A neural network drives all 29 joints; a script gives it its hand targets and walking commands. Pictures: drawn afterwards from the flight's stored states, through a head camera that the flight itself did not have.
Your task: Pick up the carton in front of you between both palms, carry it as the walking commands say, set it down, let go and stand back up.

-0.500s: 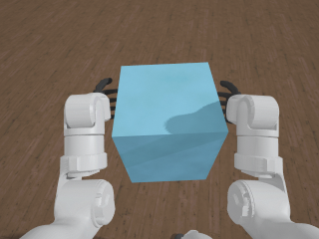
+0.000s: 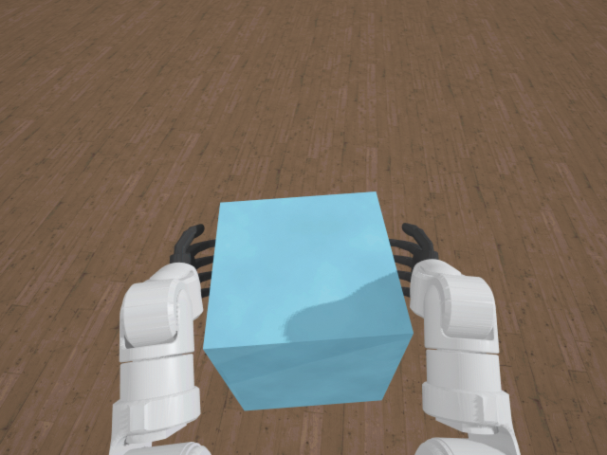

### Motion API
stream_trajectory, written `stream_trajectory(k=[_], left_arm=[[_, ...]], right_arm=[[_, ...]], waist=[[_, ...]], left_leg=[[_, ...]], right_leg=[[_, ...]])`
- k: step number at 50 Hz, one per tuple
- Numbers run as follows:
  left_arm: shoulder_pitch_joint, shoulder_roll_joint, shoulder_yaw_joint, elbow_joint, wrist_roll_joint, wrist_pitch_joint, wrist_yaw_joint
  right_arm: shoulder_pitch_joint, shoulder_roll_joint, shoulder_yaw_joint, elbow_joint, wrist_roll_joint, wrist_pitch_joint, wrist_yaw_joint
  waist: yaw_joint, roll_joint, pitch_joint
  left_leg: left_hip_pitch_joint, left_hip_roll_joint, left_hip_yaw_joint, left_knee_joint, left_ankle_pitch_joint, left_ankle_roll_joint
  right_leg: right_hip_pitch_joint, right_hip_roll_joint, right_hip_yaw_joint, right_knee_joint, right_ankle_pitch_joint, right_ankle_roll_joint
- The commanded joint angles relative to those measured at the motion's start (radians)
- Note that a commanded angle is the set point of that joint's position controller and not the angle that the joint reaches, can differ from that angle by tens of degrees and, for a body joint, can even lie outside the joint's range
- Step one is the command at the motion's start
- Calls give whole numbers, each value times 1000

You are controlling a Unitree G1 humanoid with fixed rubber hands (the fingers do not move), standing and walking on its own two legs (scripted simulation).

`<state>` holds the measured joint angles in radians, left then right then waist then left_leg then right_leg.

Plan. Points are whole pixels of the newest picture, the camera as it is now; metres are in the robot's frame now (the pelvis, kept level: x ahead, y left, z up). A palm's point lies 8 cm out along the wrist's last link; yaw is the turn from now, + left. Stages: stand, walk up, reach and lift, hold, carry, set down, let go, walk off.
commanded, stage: carry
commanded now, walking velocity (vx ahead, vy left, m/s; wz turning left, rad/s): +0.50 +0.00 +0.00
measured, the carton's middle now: (306, 307) +0.32 +0.01 +0.00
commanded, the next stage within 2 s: none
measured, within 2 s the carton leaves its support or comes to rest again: neither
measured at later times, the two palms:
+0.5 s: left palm (252, 147) +0.56 +0.10 +0.10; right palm (427, 148) +0.58 -0.20 +0.09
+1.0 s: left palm (245, 74) +0.88 +0.14 +0.06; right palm (375, 75) +0.88 -0.15 +0.07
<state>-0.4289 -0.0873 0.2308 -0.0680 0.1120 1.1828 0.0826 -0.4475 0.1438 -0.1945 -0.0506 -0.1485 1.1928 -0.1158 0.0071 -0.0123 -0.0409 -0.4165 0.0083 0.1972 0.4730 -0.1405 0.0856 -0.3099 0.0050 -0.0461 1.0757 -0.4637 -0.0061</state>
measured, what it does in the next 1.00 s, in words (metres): walks ahead: right foot, then left foot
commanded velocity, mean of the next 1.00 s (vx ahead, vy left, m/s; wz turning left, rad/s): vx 0.50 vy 0.00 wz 0.00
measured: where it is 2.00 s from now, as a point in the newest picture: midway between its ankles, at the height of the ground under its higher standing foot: (307, 208)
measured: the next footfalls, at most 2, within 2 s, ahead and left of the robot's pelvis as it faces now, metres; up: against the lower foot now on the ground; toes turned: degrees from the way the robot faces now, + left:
right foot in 0.36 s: +0.41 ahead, -0.14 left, +0.00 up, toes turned -10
left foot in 0.88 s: +0.71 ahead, +0.08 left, +0.00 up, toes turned +14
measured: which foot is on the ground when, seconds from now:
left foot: down 0.00-0.36, up 0.38-0.86, down 0.88-1.00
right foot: up 0.00-0.34, down 0.36-0.88, up 0.90-1.00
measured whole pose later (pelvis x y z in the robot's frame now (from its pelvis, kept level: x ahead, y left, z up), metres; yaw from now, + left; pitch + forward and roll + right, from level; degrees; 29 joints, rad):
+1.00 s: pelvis +0.61 -0.01 +0.00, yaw +0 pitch +4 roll +0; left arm -0.15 -0.13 0.13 -0.26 0.13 1.21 0.09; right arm -0.16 0.13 -0.08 -0.21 -0.13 1.20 -0.09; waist -0.01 -0.03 -0.09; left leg -0.39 0.05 0.25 0.48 -0.17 0.07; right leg -0.35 -0.07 -0.07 1.13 -0.42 0.00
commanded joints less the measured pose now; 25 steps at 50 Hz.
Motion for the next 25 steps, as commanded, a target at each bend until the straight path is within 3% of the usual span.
stream_trajectory(k=[1,3,6,10,15,17,18,19,20,21,22,23,24,25], left_arm=[[-554,-1126,-781,-129,-447,7,-265],[-480,-1130,-808,-190,-439,-10,-254],[-343,-1084,-836,-284,-400,-26,-231],[-253,-1027,-851,-379,-398,-3,-221],[-213,-910,-825,-357,-403,62,-237],[-199,-876,-801,-312,-400,84,-243],[-197,-862,-788,-284,-397,91,-246],[-189,-842,-768,-250,-386,95,-248],[-199,-842,-755,-214,-382,92,-249],[-193,-870,-754,-208,-392,91,-249],[-205,-907,-760,-208,-393,87,-250],[-229,-944,-770,-216,-399,79,-254],[-263,-980,-783,-233,-408,69,-258],[-292,-1007,-794,-249,-419,60,-263]], right_arm=[[-523,1054,735,-184,432,-17,264],[-491,1053,773,-275,449,-26,268],[-358,1043,801,-341,475,-29,285],[-255,953,801,-405,485,-8,293],[-203,842,779,-380,452,43,284],[-214,813,774,-355,442,63,280],[-212,796,772,-337,439,73,278],[-235,780,773,-338,442,85,276],[-277,792,778,-339,448,97,275],[-287,810,781,-317,455,99,277],[-301,848,781,-304,465,93,282],[-313,882,783,-299,471,82,286],[-324,910,789,-298,473,71,289],[-335,935,797,-303,474,59,290]], waist=[[-31,41,-453],[-26,82,-441],[-23,132,-416],[-25,173,-329],[-29,168,-235],[-12,132,-239],[1,86,-281],[19,-100,-339],[21,-330,-359],[18,-294,-337],[14,-215,-333],[12,-113,-338],[8,-57,-326],[5,-54,-328]], left_leg=[[692,349,-441,-177,368,109],[612,308,-345,-222,293,75],[584,270,-248,-249,260,75],[523,228,-158,-271,276,46],[483,227,-105,-220,269,10],[405,191,-48,-62,279,-20],[296,159,-15,101,245,-52],[91,95,0,367,32,-105],[-204,-24,-37,610,-325,-129],[-284,14,-154,743,-375,-100],[-291,60,-181,777,-346,-78],[-282,100,-195,758,-282,-68],[-254,129,-203,698,-219,-67],[-214,138,-196,639,-173,-70]], right_leg=[[-395,-91,54,29,92,5],[-315,-90,21,-109,121,21],[-305,-79,-41,-251,162,45],[-258,-78,-93,-455,340,38],[-152,-73,-138,-589,435,-2],[28,-29,-200,-647,339,-17],[220,-38,-186,-628,273,-23],[391,-253,153,-718,112,-76],[562,-439,517,-834,78,-195],[523,-452,544,-855,193,-212],[470,-416,445,-840,282,-197],[417,-396,364,-838,283,-174],[348,-376,291,-865,264,-148],[299,-355,222,-891,224,-125]])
